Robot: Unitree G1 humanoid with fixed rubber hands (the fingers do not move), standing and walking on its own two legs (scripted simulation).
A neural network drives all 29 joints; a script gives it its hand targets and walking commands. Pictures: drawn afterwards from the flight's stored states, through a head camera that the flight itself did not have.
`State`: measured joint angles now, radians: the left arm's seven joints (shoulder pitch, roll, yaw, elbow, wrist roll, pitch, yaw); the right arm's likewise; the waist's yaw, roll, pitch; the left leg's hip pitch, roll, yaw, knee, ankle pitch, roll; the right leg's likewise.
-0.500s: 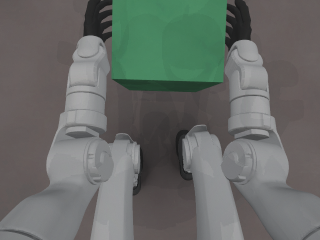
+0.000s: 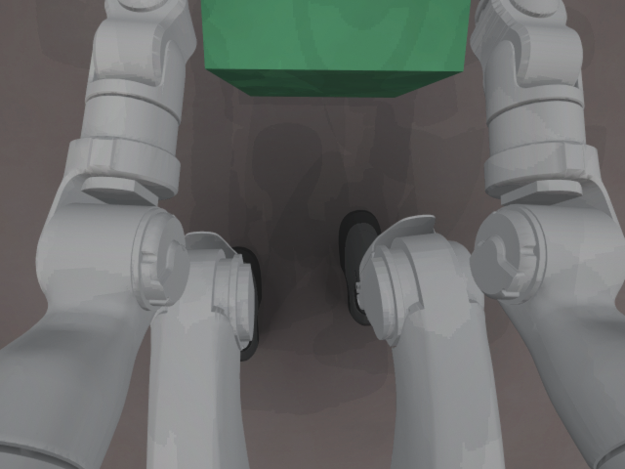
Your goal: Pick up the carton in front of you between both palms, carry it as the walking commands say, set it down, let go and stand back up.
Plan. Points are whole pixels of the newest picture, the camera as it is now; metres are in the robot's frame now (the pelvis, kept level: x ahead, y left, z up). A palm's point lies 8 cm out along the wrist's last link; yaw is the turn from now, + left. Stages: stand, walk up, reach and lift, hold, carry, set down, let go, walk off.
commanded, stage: set down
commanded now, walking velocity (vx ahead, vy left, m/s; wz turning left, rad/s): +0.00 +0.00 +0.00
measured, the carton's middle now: out of the picture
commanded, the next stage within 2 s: none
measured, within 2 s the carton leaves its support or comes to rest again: rests again in 0.56 s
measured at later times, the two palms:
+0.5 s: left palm out of the picture +0.55 +0.09 -0.18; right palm out of the picture +0.52 -0.21 -0.17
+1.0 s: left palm out of the picture +0.55 +0.09 -0.19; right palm out of the picture +0.52 -0.22 -0.18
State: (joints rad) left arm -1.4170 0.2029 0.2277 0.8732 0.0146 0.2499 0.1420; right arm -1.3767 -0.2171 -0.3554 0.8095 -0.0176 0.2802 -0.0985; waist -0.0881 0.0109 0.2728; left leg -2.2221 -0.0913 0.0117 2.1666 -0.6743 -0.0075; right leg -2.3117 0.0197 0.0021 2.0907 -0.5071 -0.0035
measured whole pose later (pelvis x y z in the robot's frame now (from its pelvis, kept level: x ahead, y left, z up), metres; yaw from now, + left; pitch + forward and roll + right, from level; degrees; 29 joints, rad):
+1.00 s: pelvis -0.02 +0.01 -0.03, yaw +0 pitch +32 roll -1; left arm -1.54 0.20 0.32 0.98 0.14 0.20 -0.02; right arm -1.49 -0.32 -0.46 1.04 -0.06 0.20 0.07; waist -0.07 -0.01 0.48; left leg -2.17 -0.11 0.01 2.28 -0.67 0.00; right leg -2.24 0.01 -0.01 2.19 -0.50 0.01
